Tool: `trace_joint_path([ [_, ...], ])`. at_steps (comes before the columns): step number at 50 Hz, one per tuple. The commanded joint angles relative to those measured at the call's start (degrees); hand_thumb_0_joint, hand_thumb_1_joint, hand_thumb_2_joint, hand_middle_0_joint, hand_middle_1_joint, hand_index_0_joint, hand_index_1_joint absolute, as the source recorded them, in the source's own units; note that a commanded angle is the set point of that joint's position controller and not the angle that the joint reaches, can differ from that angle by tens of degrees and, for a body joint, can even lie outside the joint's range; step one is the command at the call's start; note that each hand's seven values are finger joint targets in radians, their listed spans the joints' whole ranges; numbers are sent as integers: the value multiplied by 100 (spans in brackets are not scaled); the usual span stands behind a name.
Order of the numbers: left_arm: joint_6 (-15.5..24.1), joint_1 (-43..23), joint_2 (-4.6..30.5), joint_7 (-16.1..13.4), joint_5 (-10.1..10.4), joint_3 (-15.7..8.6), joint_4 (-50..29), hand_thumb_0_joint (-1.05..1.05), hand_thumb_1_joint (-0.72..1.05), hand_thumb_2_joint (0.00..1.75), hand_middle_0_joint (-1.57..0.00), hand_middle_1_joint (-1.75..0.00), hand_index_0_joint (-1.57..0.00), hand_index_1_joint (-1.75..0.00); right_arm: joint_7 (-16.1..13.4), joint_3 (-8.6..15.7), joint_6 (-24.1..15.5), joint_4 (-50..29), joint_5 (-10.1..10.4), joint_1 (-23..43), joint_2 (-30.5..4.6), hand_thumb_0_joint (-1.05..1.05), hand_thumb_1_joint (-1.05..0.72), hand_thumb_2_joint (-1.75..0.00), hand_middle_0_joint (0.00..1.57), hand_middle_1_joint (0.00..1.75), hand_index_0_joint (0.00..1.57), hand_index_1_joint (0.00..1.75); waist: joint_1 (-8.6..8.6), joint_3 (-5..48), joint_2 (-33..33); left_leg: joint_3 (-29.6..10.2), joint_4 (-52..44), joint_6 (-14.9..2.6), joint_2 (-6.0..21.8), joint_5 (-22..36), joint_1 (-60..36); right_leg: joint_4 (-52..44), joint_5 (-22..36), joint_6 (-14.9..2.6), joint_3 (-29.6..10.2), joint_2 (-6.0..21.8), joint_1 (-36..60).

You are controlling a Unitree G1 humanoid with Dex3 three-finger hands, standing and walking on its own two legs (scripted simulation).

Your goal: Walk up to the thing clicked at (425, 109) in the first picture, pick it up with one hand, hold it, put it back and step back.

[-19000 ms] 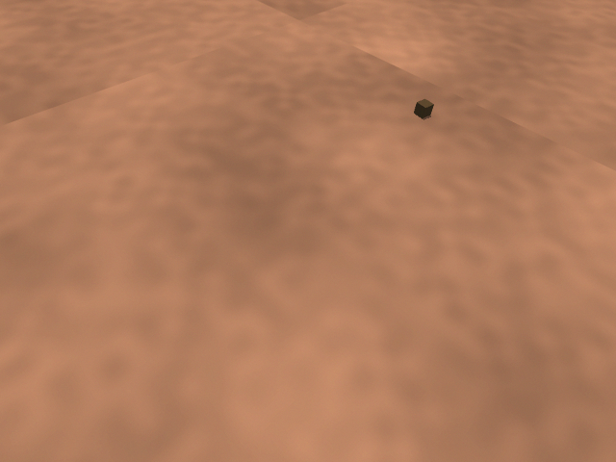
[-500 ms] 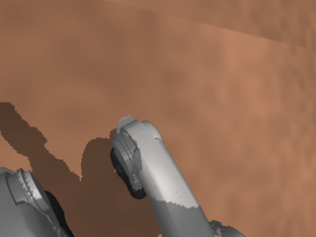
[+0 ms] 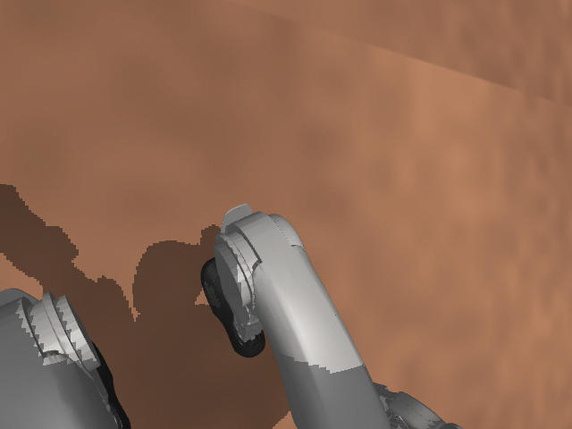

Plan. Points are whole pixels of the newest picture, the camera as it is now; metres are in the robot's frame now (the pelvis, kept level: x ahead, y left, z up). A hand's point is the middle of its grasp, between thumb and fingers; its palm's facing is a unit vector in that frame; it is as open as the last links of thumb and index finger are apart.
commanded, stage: rest palm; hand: left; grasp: from above
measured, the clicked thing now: out of the picture +0.49 +0.34 -0.30
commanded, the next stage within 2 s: close in 1.40 s
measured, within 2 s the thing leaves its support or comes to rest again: neither
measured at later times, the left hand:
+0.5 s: hand out of the picture +0.47 +0.31 -0.27, palm faces -0.03 -0.45 -0.89, open 13.9 cm
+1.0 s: hand out of the picture +0.47 +0.32 -0.27, palm faces -0.03 -0.45 -0.89, open 13.9 cm
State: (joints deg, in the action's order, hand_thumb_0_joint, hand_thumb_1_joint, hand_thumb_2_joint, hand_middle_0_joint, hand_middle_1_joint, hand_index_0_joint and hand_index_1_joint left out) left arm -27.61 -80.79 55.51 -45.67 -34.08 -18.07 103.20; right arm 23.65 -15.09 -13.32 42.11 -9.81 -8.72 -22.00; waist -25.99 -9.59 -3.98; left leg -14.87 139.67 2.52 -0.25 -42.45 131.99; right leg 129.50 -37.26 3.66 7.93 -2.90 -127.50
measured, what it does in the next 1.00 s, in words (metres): stands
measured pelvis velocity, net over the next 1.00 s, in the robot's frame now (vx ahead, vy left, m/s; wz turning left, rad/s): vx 0.00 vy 0.01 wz -0.04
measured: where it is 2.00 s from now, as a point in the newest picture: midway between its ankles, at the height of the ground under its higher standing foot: (176, 364)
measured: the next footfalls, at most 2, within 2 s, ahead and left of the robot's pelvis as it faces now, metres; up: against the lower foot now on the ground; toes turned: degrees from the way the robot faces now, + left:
none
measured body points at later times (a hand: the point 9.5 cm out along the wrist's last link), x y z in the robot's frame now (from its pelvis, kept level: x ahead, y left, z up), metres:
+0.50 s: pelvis +0.00 +0.00 -0.01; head +0.32 +0.10 +0.29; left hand +0.47 +0.33 -0.21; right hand -0.03 -0.24 -0.04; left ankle +0.05 +0.13 -0.30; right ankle +0.12 -0.12 -0.30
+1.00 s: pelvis +0.00 +0.01 +0.00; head +0.32 +0.11 +0.29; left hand +0.47 +0.34 -0.22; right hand -0.02 -0.24 -0.03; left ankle +0.05 +0.13 -0.30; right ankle +0.12 -0.12 -0.30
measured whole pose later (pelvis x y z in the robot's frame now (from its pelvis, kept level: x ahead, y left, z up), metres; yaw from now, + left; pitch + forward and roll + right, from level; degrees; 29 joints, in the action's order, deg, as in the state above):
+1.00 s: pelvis +0.00 +0.01 +0.00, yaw -3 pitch +32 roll -17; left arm -24.7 -80.6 62.3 -48.6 -31.6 -18.0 103.4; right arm 24.7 -20.7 -13.6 38.5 -10.6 -8.2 -23.8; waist -28.8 -14.0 -7.8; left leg -17.7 142.1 2.3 -0.4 -43.6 132.1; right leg 129.5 -37.5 4.3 10.2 -3.3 -126.3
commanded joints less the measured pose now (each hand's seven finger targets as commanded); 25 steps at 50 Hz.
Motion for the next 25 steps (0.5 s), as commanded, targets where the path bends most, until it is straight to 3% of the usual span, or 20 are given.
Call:
trace_joint_path([
  [1, 74, -1578, 691, -246, -82, 252, -461, 0, -54, 101, -9, -104, -7, -106, 20, 325, -1, 406, -35, -1621, -1936, 0, -91, -90, 20, 30, 20, 30, -577, 3665, 2792, 531, -1364, -237, 213, 1433, -2766, -1116, 1801, -394, 674, -127, 2518],
  [6, 166, -1505, 1010, -390, -146, 201, -469, 0, -55, 100, -8, -102, -7, -104, 49, 215, -7, 359, -66, -1460, -2007, 0, -91, -90, 20, 30, 20, 30, -536, 3669, 2922, 496, -1357, -238, 229, 1454, -2828, -1067, 1844, -402, 695, -122, 2602],
  [10, 212, -1526, 1074, -441, 0, 193, -555, 0, -54, 102, -9, -104, -7, -106, 82, 100, 6, 238, -108, -1399, -2033, 0, -92, -91, 20, 30, 20, 30, -595, 3726, 2912, 541, -1238, -242, 241, 1684, -2804, -1042, 2065, -373, 684, -135, 2796],
  [13, 218, -1588, 1289, -516, -10, 111, -687, 0, -54, 104, -9, -105, -7, -107, 116, 86, 10, 232, -119, -1413, -2103, 0, -92, -91, 20, 30, 20, 30, -631, 3721, 2958, 527, -1229, -257, 217, 1665, -2738, -1021, 2092, -346, 714, -105, 2913],
  [17, 249, -1549, 1284, -561, 32, 127, -527, 0, -56, 105, -9, -102, -6, -105, 136, 30, -6, 177, -89, -1409, -2148, 0, -91, -91, 20, 30, 20, 30, -678, 3583, 3089, 425, -1247, -217, 265, 1453, -2887, -1019, 1880, -378, 772, -118, 2640],
  [25, 254, -1464, 1303, -523, 109, 211, -640, 0, -53, 110, -10, -106, -7, -109, 163, -34, 55, 61, -72, -1515, -2202, 0, -91, -91, 20, 30, 20, 30, -764, 3562, 3076, 432, -1157, -217, 252, 1716, -2763, -972, 2137, -359, 779, -151, 2847],
])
